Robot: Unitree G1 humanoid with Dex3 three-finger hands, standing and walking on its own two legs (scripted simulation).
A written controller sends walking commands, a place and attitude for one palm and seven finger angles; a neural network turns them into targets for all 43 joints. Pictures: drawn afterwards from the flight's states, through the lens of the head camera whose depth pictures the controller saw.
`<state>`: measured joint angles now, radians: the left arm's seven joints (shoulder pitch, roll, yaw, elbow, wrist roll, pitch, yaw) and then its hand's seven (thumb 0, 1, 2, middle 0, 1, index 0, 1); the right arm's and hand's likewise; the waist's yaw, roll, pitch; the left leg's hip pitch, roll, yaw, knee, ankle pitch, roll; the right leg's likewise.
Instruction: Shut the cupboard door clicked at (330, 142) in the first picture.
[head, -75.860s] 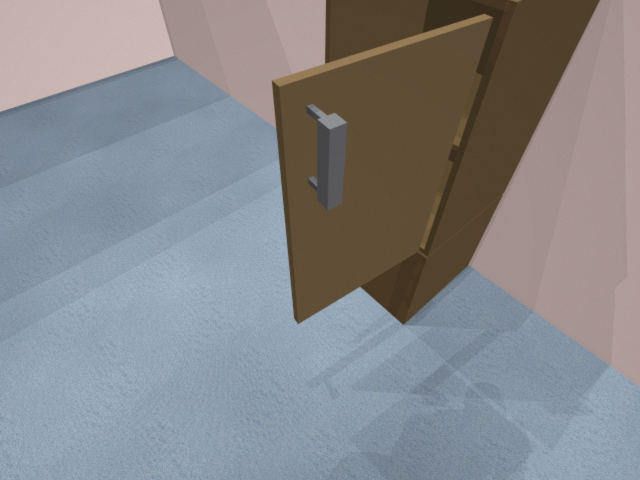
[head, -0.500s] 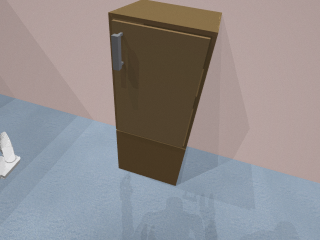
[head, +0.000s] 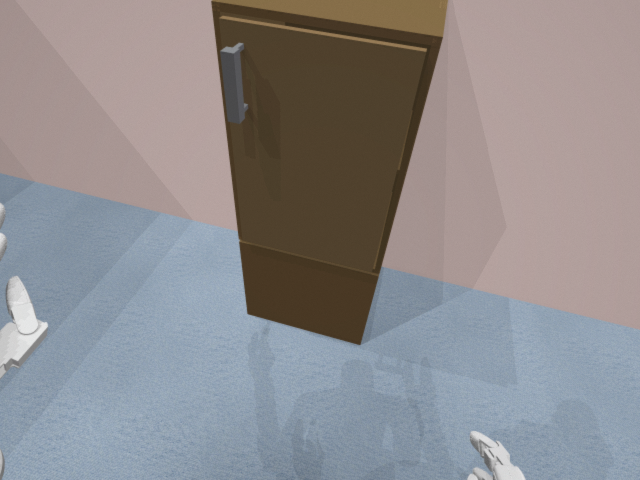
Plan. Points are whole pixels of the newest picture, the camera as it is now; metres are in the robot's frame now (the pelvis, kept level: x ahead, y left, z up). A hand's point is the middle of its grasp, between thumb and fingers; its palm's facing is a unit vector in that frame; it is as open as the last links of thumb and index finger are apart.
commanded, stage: stop stepping back and stand still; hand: left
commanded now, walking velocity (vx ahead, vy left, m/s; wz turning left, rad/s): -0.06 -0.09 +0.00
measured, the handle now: (237, 82) +0.80 +0.21 +0.14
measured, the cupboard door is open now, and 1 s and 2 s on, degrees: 0 0 0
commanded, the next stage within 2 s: let the arm hang, fingers relaxed in 0.08 s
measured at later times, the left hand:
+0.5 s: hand out of the picture +0.05 +0.15 -0.18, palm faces +0.05 -0.99 -0.17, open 7.1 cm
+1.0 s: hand out of the picture -0.06 +0.13 -0.17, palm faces +0.10 -0.98 -0.16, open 7.3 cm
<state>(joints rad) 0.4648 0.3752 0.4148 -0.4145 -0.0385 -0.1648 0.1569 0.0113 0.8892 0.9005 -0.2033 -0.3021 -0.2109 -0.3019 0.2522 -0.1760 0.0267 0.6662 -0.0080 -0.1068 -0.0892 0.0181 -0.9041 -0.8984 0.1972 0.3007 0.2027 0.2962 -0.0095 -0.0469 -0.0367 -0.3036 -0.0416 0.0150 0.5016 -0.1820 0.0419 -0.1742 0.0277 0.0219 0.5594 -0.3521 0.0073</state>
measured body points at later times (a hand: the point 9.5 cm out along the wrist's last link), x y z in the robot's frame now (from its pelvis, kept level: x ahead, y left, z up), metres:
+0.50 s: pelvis +0.00 -0.02 -0.01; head +0.00 +0.00 +0.44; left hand +0.05 +0.20 -0.16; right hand +0.07 -0.29 -0.13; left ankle +0.06 +0.09 -0.73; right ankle -0.04 -0.10 -0.73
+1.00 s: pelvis +0.00 -0.02 +0.01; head -0.01 -0.02 +0.46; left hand -0.07 +0.18 -0.16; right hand -0.02 -0.21 -0.16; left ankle +0.06 +0.09 -0.73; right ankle -0.04 -0.10 -0.73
